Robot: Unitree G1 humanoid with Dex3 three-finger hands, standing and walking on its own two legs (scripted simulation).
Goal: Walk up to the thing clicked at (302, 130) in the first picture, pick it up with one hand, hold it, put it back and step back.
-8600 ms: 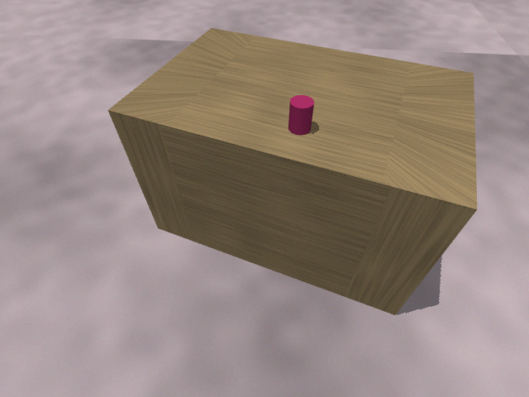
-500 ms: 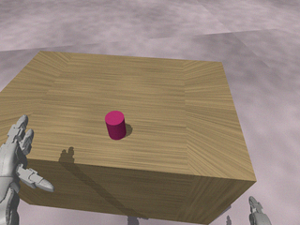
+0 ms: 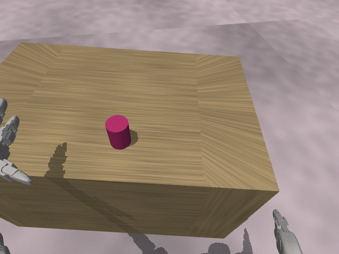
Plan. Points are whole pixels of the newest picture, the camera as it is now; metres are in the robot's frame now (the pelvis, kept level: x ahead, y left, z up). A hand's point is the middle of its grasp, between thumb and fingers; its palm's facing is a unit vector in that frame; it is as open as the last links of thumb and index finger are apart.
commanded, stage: go down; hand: left
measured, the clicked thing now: (118, 132) +0.48 +0.16 -0.06
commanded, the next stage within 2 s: approach in 1.84 s
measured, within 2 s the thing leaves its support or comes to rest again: neither
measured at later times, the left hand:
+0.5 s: hand (20, 135) +0.36 +0.35 +0.08, palm faces +0.11 -0.99 +0.00, open 17.6 cm
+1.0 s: hand (19, 129) +0.39 +0.36 +0.07, palm faces +0.11 -0.99 +0.00, open 17.7 cm
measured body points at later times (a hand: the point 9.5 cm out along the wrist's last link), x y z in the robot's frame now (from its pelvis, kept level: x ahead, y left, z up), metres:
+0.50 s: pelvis +0.00 +0.00 -0.02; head +0.05 +0.03 +0.43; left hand +0.35 +0.40 +0.08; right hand +0.15 -0.25 -0.08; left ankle +0.01 +0.13 -0.72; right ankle +0.02 -0.14 -0.72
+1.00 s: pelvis +0.01 +0.01 -0.03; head +0.07 +0.04 +0.41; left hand +0.37 +0.41 +0.07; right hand +0.16 -0.25 -0.08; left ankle +0.01 +0.13 -0.72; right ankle +0.02 -0.14 -0.72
